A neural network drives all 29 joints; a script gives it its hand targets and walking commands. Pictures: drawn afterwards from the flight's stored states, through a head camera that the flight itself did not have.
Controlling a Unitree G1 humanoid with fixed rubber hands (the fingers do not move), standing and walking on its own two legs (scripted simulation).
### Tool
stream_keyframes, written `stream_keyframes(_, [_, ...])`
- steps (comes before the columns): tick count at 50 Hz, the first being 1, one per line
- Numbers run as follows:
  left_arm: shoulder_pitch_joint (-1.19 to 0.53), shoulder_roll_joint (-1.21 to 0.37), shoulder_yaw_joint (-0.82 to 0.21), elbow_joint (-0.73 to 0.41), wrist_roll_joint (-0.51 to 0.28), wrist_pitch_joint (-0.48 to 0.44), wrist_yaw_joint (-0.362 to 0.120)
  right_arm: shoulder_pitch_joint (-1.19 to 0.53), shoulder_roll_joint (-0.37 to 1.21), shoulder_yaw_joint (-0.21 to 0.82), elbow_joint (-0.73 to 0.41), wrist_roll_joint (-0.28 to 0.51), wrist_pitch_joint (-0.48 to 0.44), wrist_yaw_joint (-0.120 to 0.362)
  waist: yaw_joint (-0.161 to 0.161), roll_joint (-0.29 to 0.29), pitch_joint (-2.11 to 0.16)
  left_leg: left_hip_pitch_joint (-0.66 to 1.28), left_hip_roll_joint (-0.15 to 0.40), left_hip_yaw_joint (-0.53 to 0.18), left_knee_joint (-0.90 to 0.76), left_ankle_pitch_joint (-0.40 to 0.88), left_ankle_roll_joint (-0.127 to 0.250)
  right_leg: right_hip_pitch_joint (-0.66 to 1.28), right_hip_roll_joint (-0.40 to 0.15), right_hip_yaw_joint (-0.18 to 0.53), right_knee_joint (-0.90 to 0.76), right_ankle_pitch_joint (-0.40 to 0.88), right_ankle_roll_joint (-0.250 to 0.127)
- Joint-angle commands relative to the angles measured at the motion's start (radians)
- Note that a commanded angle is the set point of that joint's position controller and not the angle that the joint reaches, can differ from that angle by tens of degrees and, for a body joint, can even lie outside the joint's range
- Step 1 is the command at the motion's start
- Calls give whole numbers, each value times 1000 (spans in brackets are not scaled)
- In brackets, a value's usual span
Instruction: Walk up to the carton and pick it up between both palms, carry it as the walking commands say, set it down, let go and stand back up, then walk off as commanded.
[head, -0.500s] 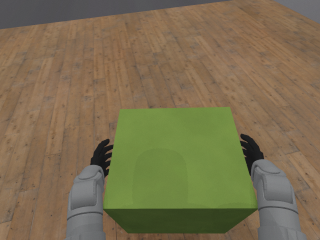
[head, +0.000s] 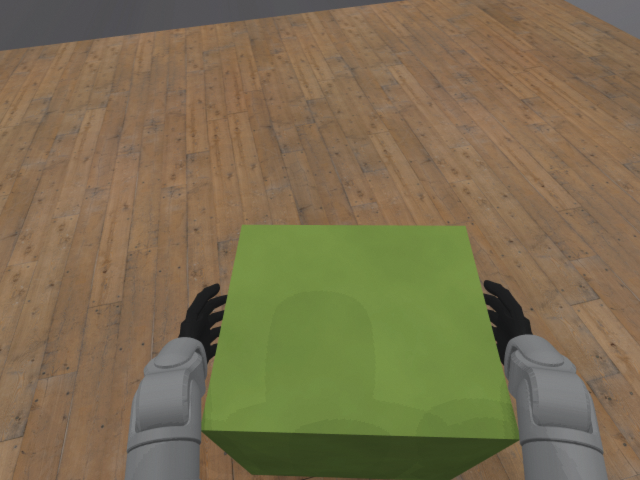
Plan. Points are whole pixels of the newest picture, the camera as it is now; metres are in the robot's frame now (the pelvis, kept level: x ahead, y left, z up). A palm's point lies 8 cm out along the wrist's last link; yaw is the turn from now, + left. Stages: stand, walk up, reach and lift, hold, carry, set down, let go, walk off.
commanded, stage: reach and lift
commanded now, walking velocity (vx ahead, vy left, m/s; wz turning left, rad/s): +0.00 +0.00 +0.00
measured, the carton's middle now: (350, 359) +0.28 +0.00 -0.05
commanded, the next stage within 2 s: hold in 0.42 s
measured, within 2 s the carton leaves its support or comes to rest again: neither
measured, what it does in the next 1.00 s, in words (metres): stands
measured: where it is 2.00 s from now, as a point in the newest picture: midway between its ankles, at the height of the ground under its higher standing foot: outside the picture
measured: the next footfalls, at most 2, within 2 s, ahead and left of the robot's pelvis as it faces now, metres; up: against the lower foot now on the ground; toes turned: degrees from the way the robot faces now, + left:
right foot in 1.44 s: -0.03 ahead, -0.12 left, +0.00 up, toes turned -26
left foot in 1.68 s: +0.02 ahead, +0.08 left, +0.00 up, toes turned -23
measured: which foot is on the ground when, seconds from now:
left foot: down 0.00-1.00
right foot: down 0.00-1.00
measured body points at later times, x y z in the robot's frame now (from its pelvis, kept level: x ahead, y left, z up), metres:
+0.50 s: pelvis -0.01 +0.00 +0.00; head -0.01 +0.00 +0.45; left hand +0.27 +0.19 +0.02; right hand +0.27 -0.20 +0.02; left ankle +0.00 +0.14 -0.75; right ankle +0.00 -0.13 -0.75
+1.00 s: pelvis -0.01 -0.01 -0.03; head -0.04 -0.01 +0.42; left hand +0.30 +0.17 +0.03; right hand +0.28 -0.22 +0.03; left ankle +0.01 +0.13 -0.75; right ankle +0.00 -0.13 -0.75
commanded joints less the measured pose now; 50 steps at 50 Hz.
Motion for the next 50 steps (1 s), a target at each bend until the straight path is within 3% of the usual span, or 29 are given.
stream_keyframes(1, [-460,-652,-552,-156,-152,-45,-103,-424,674,560,-178,168,-40,108,-1,-13,-297,62,-135,-30,4,214,17,80,130,37,-2,216,0])
stream_keyframes(16, [-482,-670,-553,-131,-148,-49,-110,-448,689,553,-157,167,-44,120,0,-7,-279,39,-130,-27,5,151,19,61,129,34,-7,144,-8])
stream_keyframes(38, [-463,-687,-572,-144,-148,-49,-112,-435,699,562,-167,171,-47,126,-2,-8,-287,33,-127,-28,9,160,17,65,128,38,-8,161,-12])
stream_keyframes(39, [-546,-739,-665,-154,-183,-39,-111,-526,767,604,-189,208,-36,129,12,-10,-484,9,123,39,215,114,3,-33,-93,14,172,111,-28])
stream_keyframes(42, [-605,-754,-689,-155,-232,-12,-116,-559,760,590,-159,218,-1,125,3,2,-447,-171,125,16,256,-61,12,-226,-87,79,263,-45,-41])
stream_keyframes(47, [-620,-744,-727,-205,-325,99,-95,-570,741,625,-209,269,107,87,3,20,-473,-223,198,-20,353,82,57,-411,-64,100,450,171,-30])
stream_keyframes(50, [-741,-747,-759,-273,-412,183,-76,-684,737,654,-285,346,192,61,-4,22,-491,-262,221,-22,390,35,64,-473,-48,116,479,137,-38])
